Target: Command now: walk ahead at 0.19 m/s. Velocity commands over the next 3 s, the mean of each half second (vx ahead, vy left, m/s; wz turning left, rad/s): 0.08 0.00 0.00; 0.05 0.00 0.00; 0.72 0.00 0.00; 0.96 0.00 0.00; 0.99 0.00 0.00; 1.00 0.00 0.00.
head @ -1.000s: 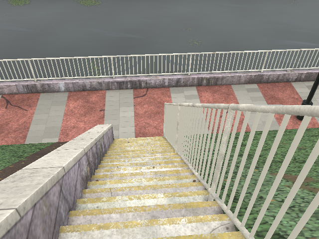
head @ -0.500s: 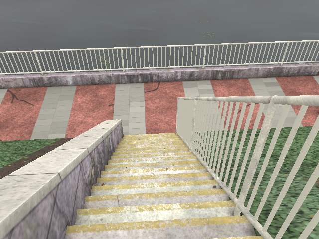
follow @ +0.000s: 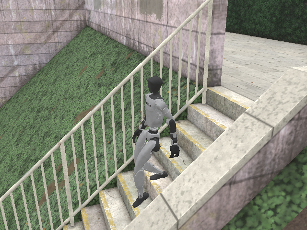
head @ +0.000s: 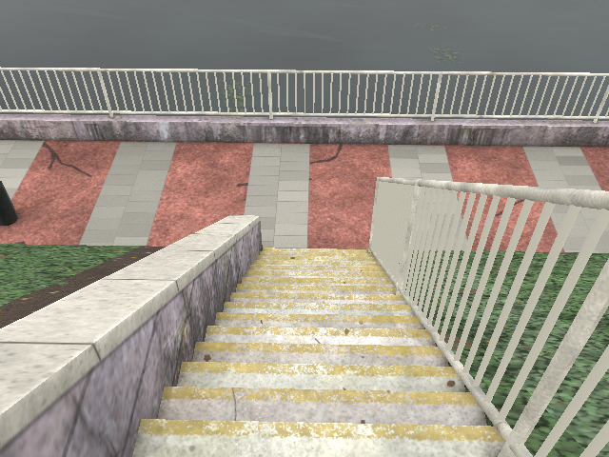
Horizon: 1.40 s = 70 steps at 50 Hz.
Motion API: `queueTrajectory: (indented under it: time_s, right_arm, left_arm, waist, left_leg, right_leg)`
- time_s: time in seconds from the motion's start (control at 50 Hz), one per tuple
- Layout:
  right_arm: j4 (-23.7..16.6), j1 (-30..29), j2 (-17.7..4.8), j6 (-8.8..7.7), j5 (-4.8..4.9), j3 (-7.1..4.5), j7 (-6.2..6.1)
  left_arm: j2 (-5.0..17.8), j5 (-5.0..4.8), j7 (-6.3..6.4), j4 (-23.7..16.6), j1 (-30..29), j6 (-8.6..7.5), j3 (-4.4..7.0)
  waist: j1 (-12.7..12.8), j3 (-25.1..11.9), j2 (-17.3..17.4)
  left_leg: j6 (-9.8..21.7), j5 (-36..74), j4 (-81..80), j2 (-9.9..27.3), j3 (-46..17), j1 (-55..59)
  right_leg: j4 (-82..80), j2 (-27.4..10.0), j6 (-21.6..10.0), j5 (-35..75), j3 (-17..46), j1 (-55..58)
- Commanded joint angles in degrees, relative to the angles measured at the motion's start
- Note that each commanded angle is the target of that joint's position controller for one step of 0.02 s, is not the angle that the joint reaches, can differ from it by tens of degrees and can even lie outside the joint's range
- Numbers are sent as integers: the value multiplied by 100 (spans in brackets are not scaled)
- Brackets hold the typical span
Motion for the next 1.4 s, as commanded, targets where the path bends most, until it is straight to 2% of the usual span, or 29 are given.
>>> queueTrajectory:
  time_s: [0.02, 0.04, 0.06, 0.08, 0.1, 0.16, 0.2, 0.24, 0.3, 0.34, 0.38, 0.4, 0.42, 0.44, 0.46, 0.48, 0.5, 0.54, 0.64, 0.9, 0.98, 1.08, 1.18, 1.24, 1.3, 1.34, 1.36, 1.38, 1.4]
  right_arm:
    - [338, 1918, -778, -14, 178, -193, 52]
    - [601, 2208, -980, 21, 77, -301, 120]
    - [605, 2553, -1199, 5, -12, -253, 208]
    - [565, 2566, -922, 45, 152, -106, 277]
    - [442, 2437, -631, 76, 272, 25, 243]
    - [250, 1795, -679, 28, 120, 157, -28]
    - [188, 1729, -548, 12, 46, 260, -19]
    - [104, 1719, -416, -19, 139, 383, -41]
    - [-257, 1222, -103, 31, 207, 648, -199]
    - [-474, 1005, -196, 96, 237, 638, -188]
    - [-615, 610, -581, 7, 264, 589, -95]
    - [-682, 497, -575, 7, 286, 576, -67]
    - [-602, 719, -444, 166, 195, 500, -81]
    - [-390, 1399, -680, 269, 67, 376, -68]
    - [-324, 1532, -781, 274, 89, 295, -50]
    - [-248, 1444, -714, 410, -5, 288, -71]
    - [-202, 1674, -582, 407, -4, 246, -34]
    - [-242, 1428, -467, 323, 121, 191, 116]
    - [-355, 724, -387, 392, 98, 123, 228]
    - [-108, 389, -511, 413, 129, 131, 172]
    - [-263, 210, -688, 468, 78, 21, 197]
    - [-515, -16, -425, 342, 11, -6, 142]
    - [-463, 614, -1072, 277, 127, -256, 47]
    - [-447, 856, -1180, 207, 141, -334, -18]
    - [-567, 191, -1160, 212, 208, -350, -20]
    - [-778, -440, -1061, 182, 227, -348, -48]
    - [-1035, -1044, -924, 140, 161, -330, -77]
    - [-1344, -1439, -634, 119, 102, -246, -134]
    - [-1406, -1450, -631, 104, 6, -229, -110]
  left_arm:
    - [901, 162, 82, -504, -711, 204, 227]
    - [765, 235, 139, -339, -171, 267, 198]
    - [145, -97, 87, -330, 822, 339, 175]
    - [368, -113, 230, -536, 608, 419, 143]
    - [536, -62, 262, -650, 39, 489, 163]
    - [449, 202, 138, -792, -839, 746, 58]
    - [512, 220, 159, -891, -1369, 874, 108]
    - [356, 228, 111, -848, -1528, 944, 112]
    - [3, 152, -93, -1099, -2094, 1094, -54]
    - [145, 156, -178, -1058, -2249, 1135, -59]
    - [370, 146, -192, -824, -1873, 1179, 36]
    - [520, 156, -209, -893, -2054, 1161, 44]
    - [667, 66, -290, -1162, -2403, 1068, -1]
    - [705, 9, -328, -1068, -2339, 973, 1]
    - [555, 38, -351, -853, -1784, 901, -21]
    - [555, -48, -385, -925, -1663, 835, -42]
    - [562, -46, -388, -906, -1665, 742, -41]
    - [622, 15, -348, -888, -1782, 603, -36]
    - [680, 2, -342, -1014, -1827, 502, -76]
    - [742, 59, -316, -982, -1567, 411, -183]
    - [1366, 37, -334, -1233, -1823, 553, 107]
    - [1148, 16, -330, -1657, -2396, 498, 238]
    - [869, 71, -263, -2023, -2910, 341, 214]
    - [891, 109, -248, -2261, -3390, 216, 208]
    - [805, 111, -230, -2171, -2983, 182, 201]
    - [1147, 102, -165, -1700, -1541, 239, 343]
    - [1353, 58, -140, -1367, -584, 254, 387]
    - [1510, 1, -163, -1249, -504, 280, 388]
    - [1449, 26, -167, -1329, -816, 289, 341]
  waist:
    - [-871, 620, -793]
    - [-708, 407, -143]
    - [-310, -471, 957]
    - [-335, -855, 551]
    - [-488, -857, 276]
    - [-223, -406, 130]
    - [-111, 61, -468]
    - [-82, -90, -151]
    - [-10, 32, -74]
    - [-128, 198, 149]
    - [83, 71, 532]
    - [-27, 344, 483]
    - [-249, 973, 402]
    - [-671, 1034, 560]
    - [-636, 857, 745]
    - [-443, 1073, 705]
    - [-630, 1038, 275]
    - [-597, 877, -593]
    - [-492, 214, -657]
    - [-303, 290, -488]
    - [-275, 580, -930]
    - [-393, 505, -859]
    - [-700, 130, 491]
    - [-828, -275, 205]
    - [-435, -230, 111]
    - [248, -804, -706]
    - [798, -782, -1639]
    - [789, -286, -1849]
    - [551, 175, -1045]
  left_leg:
    - [314, -619, -2824, 586, -312, 1993]
    - [255, 623, -2822, 634, 32, 2910]
    - [799, 5464, 45, 1876, -847, 5102]
    - [831, 5700, 538, 2205, -1342, 5284]
    - [956, 4263, 164, 2145, -1356, 4595]
    - [1921, 386, -735, 2378, -2170, 1999]
    - [1434, -824, -461, 1650, -1680, 1025]
    - [1083, -1089, -288, 1425, -1627, 737]
    - [630, -3870, -808, 1048, -1477, -119]
    - [304, -5399, -1388, 952, -1579, -314]
    - [312, -5367, -1578, 1168, -1648, -996]
    - [286, -5449, -1693, 1152, -1553, -946]
    - [184, -5943, -1990, 905, -1279, -156]
    - [237, -5781, -2175, 924, -1408, -44]
    - [345, -5661, -2236, 927, -1411, -516]
    - [392, -5826, -1991, 859, -1419, 220]
    - [369, -5210, -1886, 828, -1507, 201]
    - [139, -4610, -1689, 504, -879, 911]
    - [151, -4511, -1459, 500, -665, 2004]
    - [-8, -4001, -1651, 624, -622, 2042]
    - [279, -5784, -905, -96, 136, 1530]
    - [238, -4884, -578, -81, 293, 1554]
    - [698, -3433, -737, 826, -1224, 2845]
    - [940, -859, -187, 1271, -1546, 3890]
    - [718, -168, 236, 950, -975, 2902]
    - [376, -450, 1748, 323, -276, 687]
    - [255, -3958, 3203, -209, -144, -1504]
    - [242, -6609, 3369, -616, -542, -2927]
    - [144, -6450, 3222, -359, -878, -3254]
  right_leg:
    - [521, -640, -639, 5286, 961, -919]
    - [1872, -265, -630, 4593, 852, -1089]
    - [4532, 721, -199, -766, 408, -3144]
    - [4939, 480, -235, -877, 697, -4097]
    - [4781, 442, -191, -347, 849, -4195]
    - [4220, 54, 2, 1547, 1326, -3786]
    - [3527, 175, 105, 2827, 1628, -3890]
    - [3387, 301, 232, 3181, 1608, -3880]
    - [960, 210, 602, 4712, 1472, -3047]
    - [-728, -38, 622, 4881, 1301, -2203]
    - [174, -85, 580, 5320, 1183, -919]
    - [-260, -208, 549, 5085, 1077, -882]
    - [-3127, -397, 401, 3308, 941, -1354]
    - [-3532, -261, 347, 2739, 627, -522]
    - [-2925, -184, 280, 3261, 355, 584]
    - [-4584, -429, 115, 2489, 730, 170]
    - [-4873, -547, 64, 3319, 934, 698]
    - [-4803, -912, -164, 4156, 1555, 131]
    - [-5393, -860, -50, 3690, 1513, -70]
    - [-5520, -927, -69, 4295, 1640, 299]
    - [-5777, -774, -515, 948, 2006, -105]
    - [-5437, -872, -663, 1696, 2086, -460]
    - [-3332, -105, -324, 4095, 654, -1430]
    - [-2950, -188, -121, 3165, 486, -2194]
    - [-3782, -185, -26, 3583, 265, -677]
    - [-3550, -382, -266, 6067, 619, 2442]
    - [-3416, -998, -567, 7740, 1330, 3879]
    - [-3488, -1836, -993, 9135, 2259, 3799]
    - [-3527, -2180, -1159, 8822, 2260, 3202]
Next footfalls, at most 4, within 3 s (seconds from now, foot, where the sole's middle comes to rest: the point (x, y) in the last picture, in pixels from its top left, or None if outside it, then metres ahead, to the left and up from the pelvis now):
0.04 left None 0.15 0.07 -0.85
0.50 right None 0.15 -0.15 -0.85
1.72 left None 0.39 0.07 -1.05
2.22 right None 0.63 -0.14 -1.25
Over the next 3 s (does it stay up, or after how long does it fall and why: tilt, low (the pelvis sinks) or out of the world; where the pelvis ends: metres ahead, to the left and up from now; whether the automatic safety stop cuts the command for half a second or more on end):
stays up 1.05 -0.05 -0.87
